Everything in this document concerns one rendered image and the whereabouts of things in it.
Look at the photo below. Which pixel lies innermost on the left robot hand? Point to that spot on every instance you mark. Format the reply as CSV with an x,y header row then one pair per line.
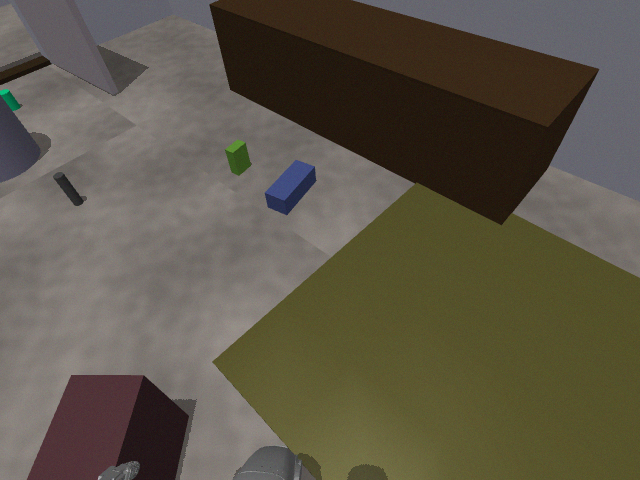
x,y
126,471

